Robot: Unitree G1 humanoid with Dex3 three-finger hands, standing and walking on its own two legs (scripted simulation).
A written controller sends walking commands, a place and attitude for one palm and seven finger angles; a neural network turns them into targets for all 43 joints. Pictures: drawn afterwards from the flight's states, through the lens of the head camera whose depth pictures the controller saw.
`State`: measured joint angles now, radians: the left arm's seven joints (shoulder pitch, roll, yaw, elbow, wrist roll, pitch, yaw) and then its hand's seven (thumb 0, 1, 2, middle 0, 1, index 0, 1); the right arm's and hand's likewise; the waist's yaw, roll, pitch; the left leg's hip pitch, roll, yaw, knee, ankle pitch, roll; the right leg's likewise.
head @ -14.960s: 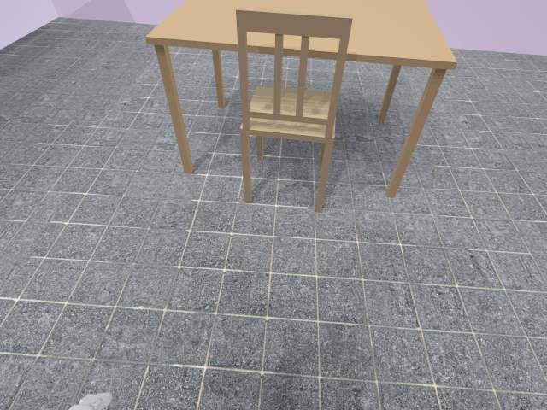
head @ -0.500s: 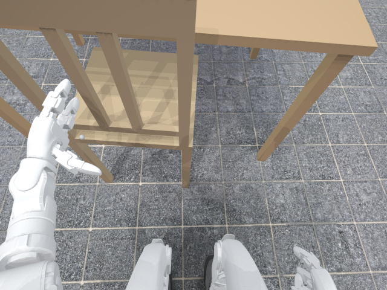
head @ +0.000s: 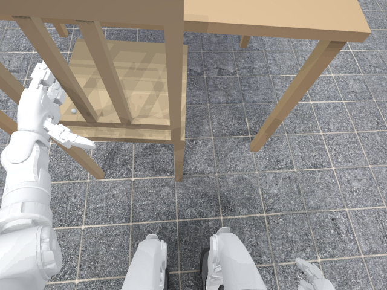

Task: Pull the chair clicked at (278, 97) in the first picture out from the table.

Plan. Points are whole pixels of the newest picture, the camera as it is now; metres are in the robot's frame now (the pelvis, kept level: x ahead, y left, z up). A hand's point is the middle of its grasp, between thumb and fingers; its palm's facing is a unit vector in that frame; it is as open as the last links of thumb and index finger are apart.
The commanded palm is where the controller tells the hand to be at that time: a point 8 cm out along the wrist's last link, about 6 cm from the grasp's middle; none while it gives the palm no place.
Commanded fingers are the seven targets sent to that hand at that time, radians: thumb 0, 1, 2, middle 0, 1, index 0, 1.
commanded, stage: push the fingers through the gap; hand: left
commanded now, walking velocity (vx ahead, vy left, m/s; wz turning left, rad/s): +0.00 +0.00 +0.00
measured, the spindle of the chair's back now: (67, 80) +0.52 +0.25 +0.05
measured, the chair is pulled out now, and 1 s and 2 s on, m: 0.00 0.00 0.02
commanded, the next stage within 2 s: hook a spindle and tug to test in 0.62 s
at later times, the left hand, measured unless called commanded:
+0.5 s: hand (78, 101) +0.47 +0.23 +0.04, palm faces -0.04 -1.00 -0.05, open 16.9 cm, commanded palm +0.45 +0.27 +0.04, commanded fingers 0.00 -0.50 0.30 -0.06 -0.08 -0.06 -0.08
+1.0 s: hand (76, 101) +0.47 +0.23 +0.04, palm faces -0.03 -1.00 -0.05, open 16.1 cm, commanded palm +0.45 +0.27 +0.04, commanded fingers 0.00 -0.50 0.30 -0.32 -0.90 -0.32 -0.90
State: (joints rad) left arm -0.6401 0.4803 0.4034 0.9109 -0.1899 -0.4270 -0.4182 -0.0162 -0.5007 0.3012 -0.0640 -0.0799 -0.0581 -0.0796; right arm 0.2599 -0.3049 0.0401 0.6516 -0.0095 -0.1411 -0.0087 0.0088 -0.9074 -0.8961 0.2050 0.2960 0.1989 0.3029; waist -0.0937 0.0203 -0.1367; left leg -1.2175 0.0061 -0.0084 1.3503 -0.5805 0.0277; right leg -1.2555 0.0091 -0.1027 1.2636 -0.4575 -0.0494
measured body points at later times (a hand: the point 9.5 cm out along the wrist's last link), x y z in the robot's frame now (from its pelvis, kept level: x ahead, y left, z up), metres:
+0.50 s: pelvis +0.00 +0.00 +0.00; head +0.16 +0.02 +0.42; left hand +0.47 +0.28 +0.04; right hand +0.07 -0.27 -0.11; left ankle +0.02 +0.10 -0.61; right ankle +0.07 -0.10 -0.61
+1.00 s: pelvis +0.00 +0.01 +0.00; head +0.16 +0.03 +0.42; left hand +0.47 +0.28 +0.04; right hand +0.08 -0.26 -0.11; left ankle +0.02 +0.10 -0.61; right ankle +0.07 -0.10 -0.61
